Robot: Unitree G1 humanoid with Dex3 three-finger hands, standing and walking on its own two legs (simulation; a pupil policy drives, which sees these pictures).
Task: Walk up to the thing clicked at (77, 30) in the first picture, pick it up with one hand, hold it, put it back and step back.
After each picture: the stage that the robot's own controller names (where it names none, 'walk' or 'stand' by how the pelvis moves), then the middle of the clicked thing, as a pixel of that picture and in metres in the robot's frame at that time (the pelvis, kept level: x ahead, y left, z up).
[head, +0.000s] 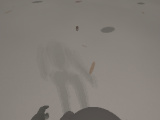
stand; (77, 28) +2.32 +0.41 -0.72
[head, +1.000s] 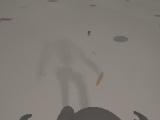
walk; (88, 33) +2.20 +0.15 -0.70
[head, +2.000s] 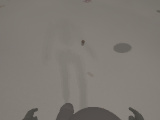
walk; (82, 42) +1.50 +0.13 -0.69
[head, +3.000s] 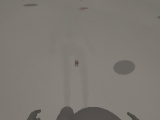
walk; (76, 63) +0.96 +0.16 -0.71
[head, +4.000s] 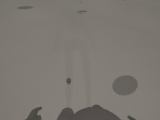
walk; (68, 81) +0.59 +0.22 -0.71
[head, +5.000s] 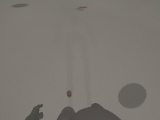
stand; (69, 93) +0.36 +0.17 -0.71
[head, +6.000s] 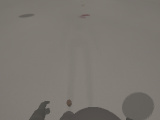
stand; (69, 103) +0.28 +0.20 -0.71
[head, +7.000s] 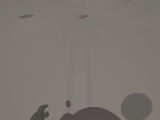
stand; (68, 103) +0.28 +0.21 -0.72
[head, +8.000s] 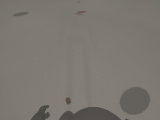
stand; (68, 100) +0.29 +0.22 -0.72
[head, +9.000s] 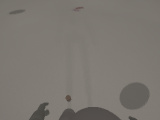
stand; (68, 98) +0.29 +0.22 -0.72
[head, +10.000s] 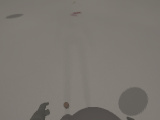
stand; (66, 105) +0.24 +0.22 -0.72
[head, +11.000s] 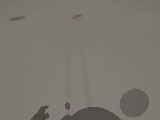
stand; (67, 106) +0.26 +0.21 -0.72
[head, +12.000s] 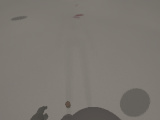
stand; (68, 104) +0.27 +0.21 -0.72
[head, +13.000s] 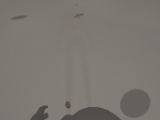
stand; (68, 105) +0.26 +0.21 -0.72
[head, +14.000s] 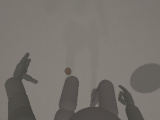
go down; (68, 71) +0.36 +0.18 -0.43
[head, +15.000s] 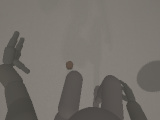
go down; (69, 65) +0.39 +0.16 -0.33
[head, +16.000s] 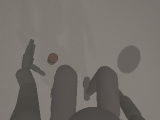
close in; (52, 59) +0.39 +0.18 -0.24
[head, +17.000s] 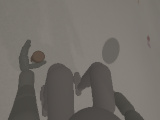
close; (37, 58) +0.39 +0.20 -0.23
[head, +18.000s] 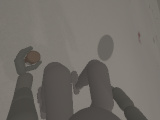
close; (32, 58) +0.38 +0.20 -0.22
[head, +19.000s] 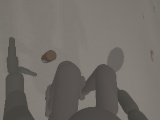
go down; (48, 57) +0.38 +0.18 -0.21
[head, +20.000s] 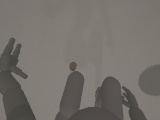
go down; (72, 66) +0.40 +0.15 -0.34
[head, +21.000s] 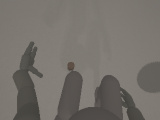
go down; (70, 67) +0.41 +0.15 -0.31
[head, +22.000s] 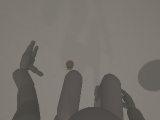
go down; (69, 65) +0.40 +0.15 -0.30
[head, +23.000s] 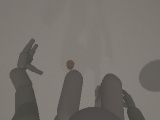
close in; (70, 65) +0.40 +0.15 -0.29
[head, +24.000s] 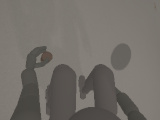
lift; (46, 58) +0.39 +0.19 -0.23
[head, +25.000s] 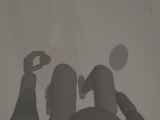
lift; (45, 59) +0.38 +0.20 -0.23
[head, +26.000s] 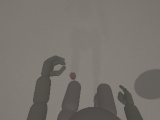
close; (72, 76) +0.37 +0.16 -0.47
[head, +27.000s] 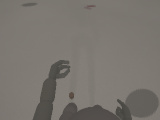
go down; (71, 95) +0.32 +0.16 -0.66
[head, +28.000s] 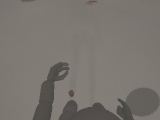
stand; (71, 93) +0.32 +0.16 -0.64
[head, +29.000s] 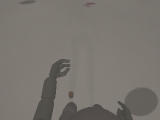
stand; (71, 94) +0.32 +0.16 -0.66
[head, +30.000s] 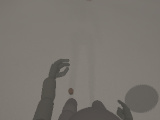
stand; (71, 91) +0.33 +0.16 -0.64
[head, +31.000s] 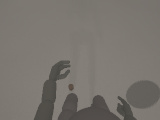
stand; (71, 87) +0.34 +0.16 -0.60
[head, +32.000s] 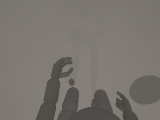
close; (71, 82) +0.35 +0.16 -0.54
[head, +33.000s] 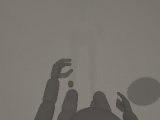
close; (70, 84) +0.35 +0.16 -0.56
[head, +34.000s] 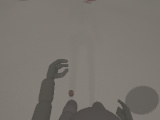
stand; (71, 93) +0.32 +0.16 -0.64
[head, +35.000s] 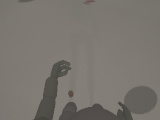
stand; (70, 94) +0.32 +0.17 -0.66
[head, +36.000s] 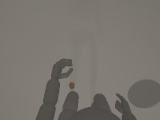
close; (71, 85) +0.34 +0.16 -0.58
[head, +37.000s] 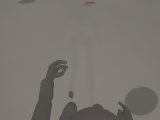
hold; (71, 94) +0.32 +0.16 -0.66
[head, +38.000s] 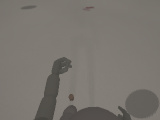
stand; (71, 97) +0.31 +0.17 -0.67
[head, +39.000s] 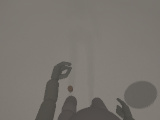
close; (70, 89) +0.33 +0.16 -0.62
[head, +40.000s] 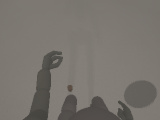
stand; (70, 88) +0.34 +0.16 -0.61
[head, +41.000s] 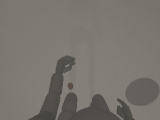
stand; (70, 86) +0.34 +0.17 -0.60
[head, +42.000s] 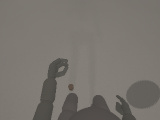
close; (71, 87) +0.34 +0.16 -0.59
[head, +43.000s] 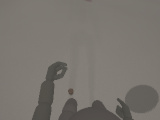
hold; (70, 91) +0.33 +0.16 -0.63
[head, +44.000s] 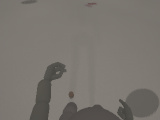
hold; (71, 95) +0.32 +0.16 -0.65
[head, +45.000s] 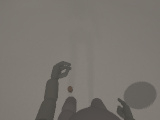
close; (70, 89) +0.33 +0.16 -0.63
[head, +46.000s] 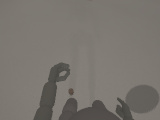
close; (71, 91) +0.32 +0.16 -0.63
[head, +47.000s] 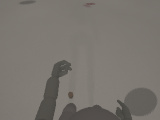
close; (70, 95) +0.32 +0.16 -0.66
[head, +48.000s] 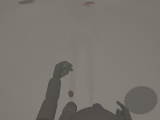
hold; (71, 94) +0.33 +0.17 -0.66
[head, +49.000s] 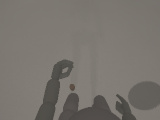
close; (72, 87) +0.34 +0.16 -0.59
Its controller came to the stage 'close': yes
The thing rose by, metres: 0.01
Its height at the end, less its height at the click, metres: +0.00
